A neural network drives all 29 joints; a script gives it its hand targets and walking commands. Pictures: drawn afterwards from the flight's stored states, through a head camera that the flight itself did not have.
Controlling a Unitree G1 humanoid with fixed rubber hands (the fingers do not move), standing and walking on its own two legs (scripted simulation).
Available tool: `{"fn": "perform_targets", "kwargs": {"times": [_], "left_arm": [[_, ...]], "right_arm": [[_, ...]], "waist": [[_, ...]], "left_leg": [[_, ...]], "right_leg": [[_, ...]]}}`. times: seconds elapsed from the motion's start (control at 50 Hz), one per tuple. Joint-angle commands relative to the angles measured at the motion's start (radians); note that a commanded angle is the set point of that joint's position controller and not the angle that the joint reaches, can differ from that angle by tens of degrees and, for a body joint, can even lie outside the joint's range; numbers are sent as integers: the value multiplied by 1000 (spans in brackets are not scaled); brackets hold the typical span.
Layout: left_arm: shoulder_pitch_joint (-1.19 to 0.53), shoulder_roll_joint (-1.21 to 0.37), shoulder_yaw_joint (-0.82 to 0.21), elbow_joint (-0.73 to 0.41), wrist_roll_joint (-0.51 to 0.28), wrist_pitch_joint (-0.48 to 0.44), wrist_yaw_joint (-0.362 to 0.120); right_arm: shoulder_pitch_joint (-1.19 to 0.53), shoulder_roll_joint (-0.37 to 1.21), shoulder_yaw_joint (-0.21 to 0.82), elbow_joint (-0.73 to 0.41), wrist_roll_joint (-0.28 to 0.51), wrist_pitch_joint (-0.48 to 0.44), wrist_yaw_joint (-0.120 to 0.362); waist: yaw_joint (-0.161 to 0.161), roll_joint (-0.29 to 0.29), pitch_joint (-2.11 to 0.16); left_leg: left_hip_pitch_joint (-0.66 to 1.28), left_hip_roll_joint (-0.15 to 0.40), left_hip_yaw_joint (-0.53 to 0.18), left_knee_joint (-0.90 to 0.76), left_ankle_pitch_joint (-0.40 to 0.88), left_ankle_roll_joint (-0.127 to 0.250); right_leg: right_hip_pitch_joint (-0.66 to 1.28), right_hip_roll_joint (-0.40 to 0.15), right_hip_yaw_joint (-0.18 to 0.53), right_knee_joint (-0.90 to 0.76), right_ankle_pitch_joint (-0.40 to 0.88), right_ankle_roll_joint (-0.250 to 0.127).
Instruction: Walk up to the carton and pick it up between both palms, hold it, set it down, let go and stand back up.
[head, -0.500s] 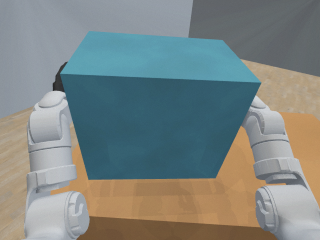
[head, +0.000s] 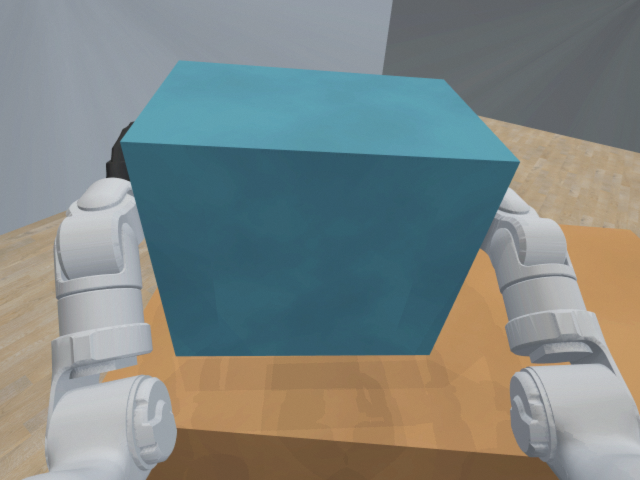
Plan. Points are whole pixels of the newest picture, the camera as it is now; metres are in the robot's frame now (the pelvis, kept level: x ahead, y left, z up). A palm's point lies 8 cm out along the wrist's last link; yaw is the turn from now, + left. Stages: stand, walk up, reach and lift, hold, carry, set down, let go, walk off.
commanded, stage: hold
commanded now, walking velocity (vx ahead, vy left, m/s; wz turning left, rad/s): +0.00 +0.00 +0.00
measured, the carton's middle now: (311, 216) +0.36 -0.01 +0.23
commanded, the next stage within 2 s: set down in 1.12 s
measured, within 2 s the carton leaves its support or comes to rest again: neither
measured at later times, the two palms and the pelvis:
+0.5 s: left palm (134, 190) +0.37 +0.19 +0.27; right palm (484, 198) +0.35 -0.21 +0.26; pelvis +0.00 +0.00 +0.00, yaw -1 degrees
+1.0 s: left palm (132, 192) +0.36 +0.19 +0.26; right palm (483, 200) +0.35 -0.21 +0.26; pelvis +0.00 +0.00 +0.00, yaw +0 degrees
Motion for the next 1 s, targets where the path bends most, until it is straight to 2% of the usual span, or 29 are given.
{"fn": "perform_targets", "kwargs": {"times": [0.0,0.06,0.08,0.12,0.14,0.16,0.2,0.26,0.3,0.34,0.38,0.42,0.44,0.48,0.52,0.56,0.6,0.62,0.66,0.68,0.7,0.72,0.74,0.78,0.82,0.88,0.92,0.96,0.98], "left_arm": [[-612,-494,-460,-157,-148,-47,-110],[-590,-509,-446,-115,-129,-31,-116],[-576,-514,-445,-105,-127,-28,-121],[-577,-507,-455,-136,-129,-30,-121],[-580,-532,-480,-185,-142,-35,-114],[-579,-518,-482,-204,-139,-38,-111],[-568,-521,-488,-199,-141,-35,-104],[-549,-503,-459,-158,-127,-26,-104],[-553,-511,-461,-204,-121,-25,-100],[-567,-496,-469,-221,-131,-22,-97],[-545,-491,-445,-174,-118,-11,-102],[-583,-507,-466,-175,-128,-17,-102],[-585,-495,-457,-158,-122,-15,-103],[-561,-503,-459,-157,-128,-17,-103],[-578,-500,-458,-138,-135,-26,-107],[-595,-505,-475,-167,-139,-32,-106],[-571,-504,-470,-163,-140,-33,-106],[-552,-504,-462,-146,-128,-22,-109],[-542,-481,-427,-106,-113,-16,-123],[-561,-476,-427,-122,-113,-22,-127],[-580,-485,-434,-132,-123,-27,-125],[-583,-487,-446,-120,-122,-28,-124],[-619,-508,-464,-156,-141,-37,-120],[-623,-528,-494,-174,-154,-38,-112],[-586,-511,-471,-139,-131,-31,-113],[-567,-502,-427,-81,-118,-27,-125],[-610,-510,-467,-143,-133,-41,-114],[-611,-520,-475,-140,-143,-41,-100],[-624,-519,-473,-157,-139,-45,-92]], "right_arm": [[-771,589,332,-314,155,-34,123],[-741,547,303,-256,142,-23,132],[-750,553,319,-282,147,-27,134],[-759,555,315,-309,147,-34,131],[-765,562,333,-333,162,-41,130],[-749,565,341,-343,168,-39,128],[-757,551,343,-372,169,-39,128],[-741,547,326,-335,152,-37,136],[-746,560,344,-347,150,-44,144],[-747,554,354,-352,157,-39,144],[-756,547,340,-335,158,-35,142],[-754,559,319,-318,141,-37,141],[-764,567,319,-318,140,-37,143],[-758,567,322,-327,140,-39,143],[-781,572,335,-329,144,-37,136],[-774,585,339,-325,146,-37,135],[-774,585,334,-349,147,-40,127],[-737,564,328,-309,144,-32,123],[-747,547,321,-296,135,-26,124],[-733,558,321,-287,131,-24,125],[-772,564,329,-316,136,-30,128],[-748,567,312,-304,129,-31,128],[-797,594,334,-343,142,-41,130],[-761,571,314,-316,138,-39,134],[-747,555,306,-295,136,-34,134],[-781,568,312,-292,121,-36,138],[-815,597,330,-343,141,-47,141],[-818,591,342,-334,150,-48,142],[-807,585,329,-329,148,-50,145]], "waist": [[-18,42,-348],[-32,69,-243],[-19,64,-249],[-24,61,-282],[-25,80,-317],[-27,65,-354],[-25,70,-336],[-12,57,-277],[4,53,-283],[1,50,-311],[2,37,-273],[-6,58,-255],[2,36,-257],[3,52,-257],[-5,16,-294],[-11,45,-304],[-9,26,-325],[-19,46,-299],[-7,15,-248],[-16,18,-261],[-5,15,-266],[-19,41,-243],[-9,40,-299],[-36,94,-300],[-34,71,-263],[-1,26,-241],[4,42,-316],[-3,40,-347],[5,72,-333]], "left_leg": [[-17,-44,45,-42,170,-8],[-51,-35,42,-68,127,-24],[-65,-38,44,-66,134,-19],[-43,-35,42,-55,161,-23],[-19,-37,37,-37,236,-33],[8,-40,40,-22,258,-34],[7,-36,37,-20,260,-33],[-14,-32,46,-43,195,-26],[-15,-29,42,-45,208,-20],[-5,-35,45,-39,207,-16],[-16,-31,46,-48,178,-11],[-40,-29,50,-60,134,-11],[-36,-32,54,-63,112,-6],[-31,-32,51,-54,145,-4],[-38,-38,57,-58,120,-2],[-29,-34,49,-54,134,-2],[-14,-40,47,-42,183,-4],[-8,-42,49,-41,182,-10],[-54,-41,43,-63,117,-1],[-49,-46,51,-68,87,0],[-63,-37,45,-73,78,4],[-62,-37,46,-71,83,-3],[-55,-40,51,-57,125,-2],[-25,-35,43,-43,181,-27],[-14,-32,39,-45,173,-26],[-83,-37,45,-74,73,-1],[-67,-38,48,-65,97,3],[-24,-36,44,-52,127,-4],[-28,-34,49,-50,123,-8]], "right_leg": [[221,40,2,23,205,-6],[180,44,-2,0,122,-21],[202,41,-5,6,139,-18],[221,41,-7,13,172,-13],[235,47,-7,27,227,-17],[231,53,-10,27,250,-11],[218,53,-11,25,236,-15],[179,51,-17,13,181,-18],[202,46,-12,19,178,-21],[205,48,-8,20,206,-14],[206,43,-8,16,191,-10],[187,41,-4,7,128,-16],[179,39,-9,0,119,-12],[178,38,1,10,159,-12],[204,41,0,7,158,-4],[200,31,4,19,175,-5],[224,41,-1,23,236,-3],[220,43,2,18,237,-6],[216,34,1,5,177,-3],[224,29,6,5,159,0],[205,35,4,3,138,-5],[194,30,5,3,125,-7],[201,34,5,12,165,-9],[183,43,-9,17,172,-18],[172,47,-14,4,157,-18],[202,28,-1,3,108,-7],[215,35,-1,15,124,-5],[193,44,-7,20,131,-12],[173,42,-4,18,116,-15]]}}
